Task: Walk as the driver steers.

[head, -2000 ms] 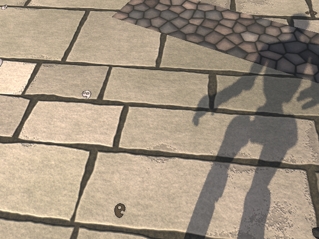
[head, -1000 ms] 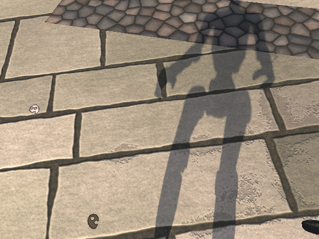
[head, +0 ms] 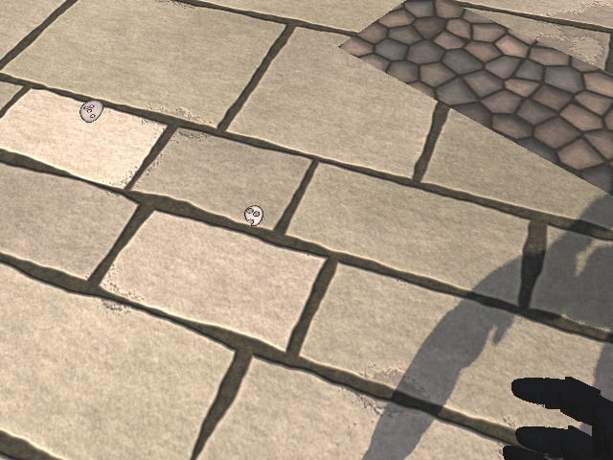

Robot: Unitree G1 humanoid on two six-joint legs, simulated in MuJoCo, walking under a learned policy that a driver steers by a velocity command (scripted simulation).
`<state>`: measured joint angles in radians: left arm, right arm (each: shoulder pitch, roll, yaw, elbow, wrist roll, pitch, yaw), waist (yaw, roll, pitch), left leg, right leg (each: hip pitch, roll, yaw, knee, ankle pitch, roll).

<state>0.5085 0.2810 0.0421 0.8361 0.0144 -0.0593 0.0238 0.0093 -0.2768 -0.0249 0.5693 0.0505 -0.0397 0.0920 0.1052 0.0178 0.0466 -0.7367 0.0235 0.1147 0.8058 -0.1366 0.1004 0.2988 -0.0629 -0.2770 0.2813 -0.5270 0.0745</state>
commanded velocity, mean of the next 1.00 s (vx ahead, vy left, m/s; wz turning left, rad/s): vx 0.97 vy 0.00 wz -0.50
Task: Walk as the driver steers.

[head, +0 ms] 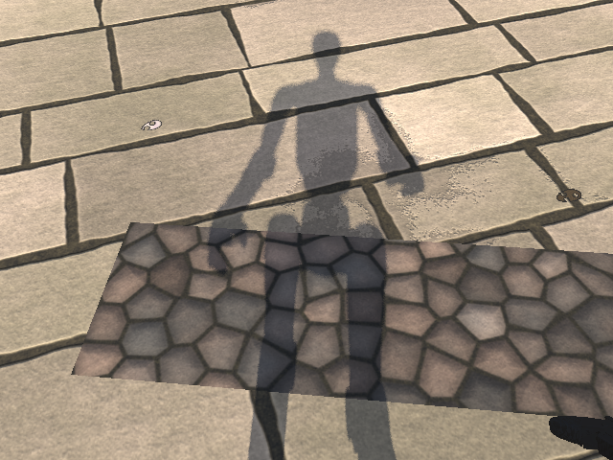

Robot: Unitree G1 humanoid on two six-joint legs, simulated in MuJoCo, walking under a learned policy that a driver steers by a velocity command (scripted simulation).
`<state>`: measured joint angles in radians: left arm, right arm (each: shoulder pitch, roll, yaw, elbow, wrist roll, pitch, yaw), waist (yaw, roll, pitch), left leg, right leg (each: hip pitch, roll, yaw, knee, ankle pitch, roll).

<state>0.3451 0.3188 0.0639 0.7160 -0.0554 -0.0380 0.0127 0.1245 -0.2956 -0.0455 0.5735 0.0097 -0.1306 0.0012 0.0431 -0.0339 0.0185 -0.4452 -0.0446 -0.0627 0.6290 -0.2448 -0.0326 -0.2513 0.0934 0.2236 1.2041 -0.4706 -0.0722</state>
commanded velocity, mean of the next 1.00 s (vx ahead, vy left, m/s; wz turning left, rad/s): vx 1.00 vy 0.00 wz -0.19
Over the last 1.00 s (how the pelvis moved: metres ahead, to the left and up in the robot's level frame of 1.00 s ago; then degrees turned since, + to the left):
0.88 0.01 0.02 -35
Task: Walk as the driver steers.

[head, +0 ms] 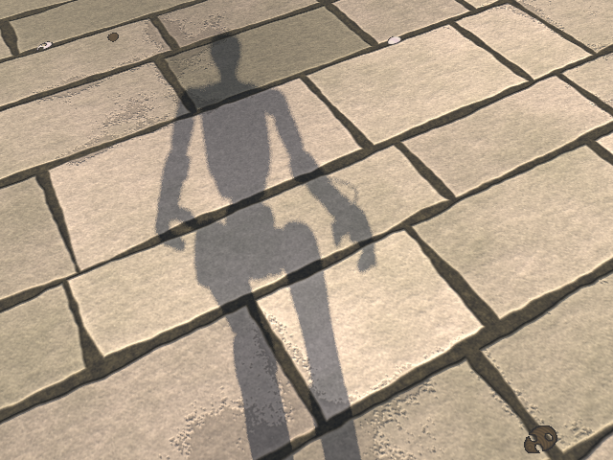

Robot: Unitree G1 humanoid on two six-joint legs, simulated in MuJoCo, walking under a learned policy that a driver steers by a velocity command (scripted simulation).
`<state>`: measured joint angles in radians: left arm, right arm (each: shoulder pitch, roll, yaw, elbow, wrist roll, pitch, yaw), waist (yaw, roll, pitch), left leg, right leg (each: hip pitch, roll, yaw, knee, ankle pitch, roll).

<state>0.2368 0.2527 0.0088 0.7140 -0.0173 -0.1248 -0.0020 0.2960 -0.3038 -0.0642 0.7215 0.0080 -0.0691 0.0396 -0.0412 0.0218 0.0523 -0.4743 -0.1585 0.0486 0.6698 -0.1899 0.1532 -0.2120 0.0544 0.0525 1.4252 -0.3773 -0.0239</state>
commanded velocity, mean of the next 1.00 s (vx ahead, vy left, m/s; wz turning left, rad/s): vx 1.00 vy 0.00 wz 0.96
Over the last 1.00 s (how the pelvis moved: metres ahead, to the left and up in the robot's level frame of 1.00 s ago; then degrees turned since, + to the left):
0.83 -0.17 -0.01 -7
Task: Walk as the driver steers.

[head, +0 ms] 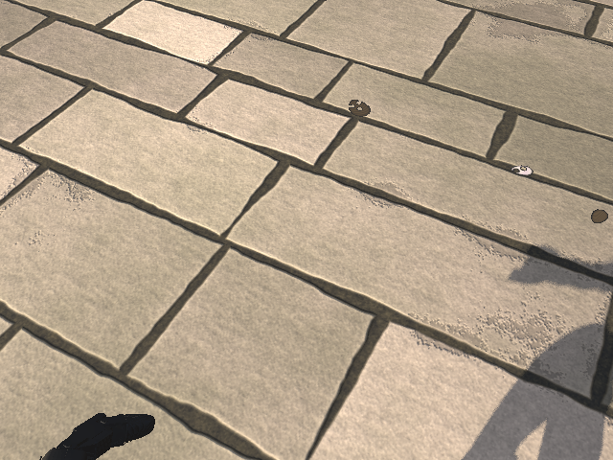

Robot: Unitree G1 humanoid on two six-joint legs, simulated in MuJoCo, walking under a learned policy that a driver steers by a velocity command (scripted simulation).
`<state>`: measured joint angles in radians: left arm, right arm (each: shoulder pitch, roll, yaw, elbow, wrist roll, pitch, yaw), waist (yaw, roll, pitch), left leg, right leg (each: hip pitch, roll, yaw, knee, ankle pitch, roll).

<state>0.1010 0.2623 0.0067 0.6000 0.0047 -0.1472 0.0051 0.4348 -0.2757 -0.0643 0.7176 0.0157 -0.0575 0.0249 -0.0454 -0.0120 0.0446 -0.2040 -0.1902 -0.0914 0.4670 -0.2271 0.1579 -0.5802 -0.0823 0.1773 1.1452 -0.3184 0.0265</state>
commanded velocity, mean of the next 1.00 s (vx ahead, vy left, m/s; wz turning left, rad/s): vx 0.52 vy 0.00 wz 0.26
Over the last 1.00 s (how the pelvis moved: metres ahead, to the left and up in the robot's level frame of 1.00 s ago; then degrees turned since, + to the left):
0.76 0.21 0.03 58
